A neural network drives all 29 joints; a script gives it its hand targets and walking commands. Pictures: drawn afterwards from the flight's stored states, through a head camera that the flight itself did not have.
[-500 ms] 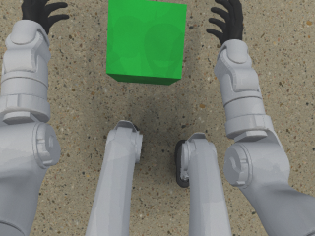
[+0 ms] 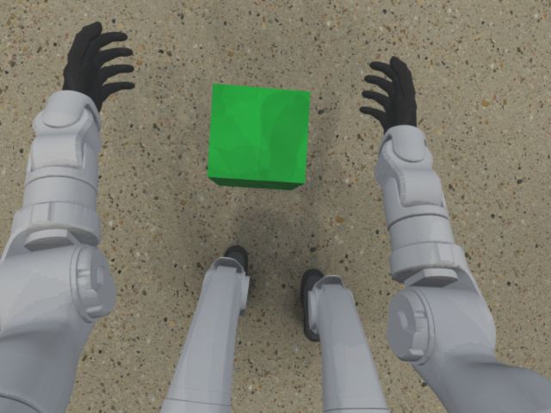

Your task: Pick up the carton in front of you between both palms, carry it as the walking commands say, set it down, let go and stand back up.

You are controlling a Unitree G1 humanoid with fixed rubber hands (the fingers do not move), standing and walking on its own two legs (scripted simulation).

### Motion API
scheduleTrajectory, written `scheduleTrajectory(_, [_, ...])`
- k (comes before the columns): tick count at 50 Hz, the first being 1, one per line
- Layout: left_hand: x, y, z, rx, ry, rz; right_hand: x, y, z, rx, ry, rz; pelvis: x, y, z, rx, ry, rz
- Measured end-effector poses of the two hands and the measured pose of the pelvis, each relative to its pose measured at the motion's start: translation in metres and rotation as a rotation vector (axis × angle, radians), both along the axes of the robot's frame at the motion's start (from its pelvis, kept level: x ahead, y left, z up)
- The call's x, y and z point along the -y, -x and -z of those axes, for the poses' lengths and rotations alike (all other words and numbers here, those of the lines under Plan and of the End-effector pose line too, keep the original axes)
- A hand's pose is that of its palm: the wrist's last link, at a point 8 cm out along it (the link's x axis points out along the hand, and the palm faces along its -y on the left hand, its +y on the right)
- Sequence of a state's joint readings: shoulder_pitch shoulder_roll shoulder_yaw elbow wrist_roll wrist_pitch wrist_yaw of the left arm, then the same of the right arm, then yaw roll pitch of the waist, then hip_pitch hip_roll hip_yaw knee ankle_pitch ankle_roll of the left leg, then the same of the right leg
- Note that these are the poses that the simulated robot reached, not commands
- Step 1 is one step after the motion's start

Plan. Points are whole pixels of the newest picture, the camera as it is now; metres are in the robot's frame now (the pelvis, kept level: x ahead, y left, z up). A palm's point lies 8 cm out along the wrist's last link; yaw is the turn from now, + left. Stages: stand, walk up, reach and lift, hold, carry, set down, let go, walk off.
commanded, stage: let go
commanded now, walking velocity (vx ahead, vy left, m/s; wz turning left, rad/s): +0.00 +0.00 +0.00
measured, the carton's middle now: (258, 145) +0.51 +0.08 -0.51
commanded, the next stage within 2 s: stand in 1.18 s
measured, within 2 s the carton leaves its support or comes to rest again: neither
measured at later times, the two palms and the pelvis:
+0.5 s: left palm (44, 211) +0.32 +0.26 +0.01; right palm (514, 239) +0.35 -0.19 +0.01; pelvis +0.07 -0.01 +0.10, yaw +3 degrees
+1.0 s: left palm (60, 323) +0.24 +0.20 +0.07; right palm out of the picture +0.27 -0.27 +0.07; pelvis +0.09 -0.04 +0.14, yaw +3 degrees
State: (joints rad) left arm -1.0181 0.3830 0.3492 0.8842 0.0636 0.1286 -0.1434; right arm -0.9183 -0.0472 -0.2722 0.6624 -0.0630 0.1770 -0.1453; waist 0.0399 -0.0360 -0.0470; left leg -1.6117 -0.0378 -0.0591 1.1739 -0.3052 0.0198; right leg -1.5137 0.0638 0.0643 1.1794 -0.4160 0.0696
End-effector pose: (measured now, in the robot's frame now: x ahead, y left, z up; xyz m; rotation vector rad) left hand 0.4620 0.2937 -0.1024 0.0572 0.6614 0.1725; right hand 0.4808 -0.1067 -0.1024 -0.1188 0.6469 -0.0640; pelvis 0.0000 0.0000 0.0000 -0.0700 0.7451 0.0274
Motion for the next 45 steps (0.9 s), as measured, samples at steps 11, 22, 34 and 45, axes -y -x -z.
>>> scheduleTrajectory(11, [0.001, 0.067, -0.041, -0.107, -0.070, 0.045, 0.027, 0.062, -0.043, -0.098, 0.086, -0.058, -0.005, -0.030, -0.054, 0.114, -0.020, -0.010])
scheduleTrajectory(22, [0.027, 0.126, -0.099, -0.113, -0.061, 0.050, 0.071, 0.115, -0.099, -0.114, 0.069, -0.071, 0.003, -0.060, -0.095, 0.279, -0.048, -0.016])
scheduleTrajectory(34, [0.072, 0.201, -0.155, -0.131, -0.059, 0.061, 0.131, 0.191, -0.154, -0.128, 0.061, -0.050, 0.025, -0.084, -0.131, 0.552, -0.088, -0.011])
scheduleTrajectory(45, [0.095, 0.225, -0.172, -0.141, -0.054, 0.080, 0.160, 0.218, -0.175, -0.135, 0.062, -0.051, 0.042, -0.092, -0.139, 0.750, -0.107, -0.014])
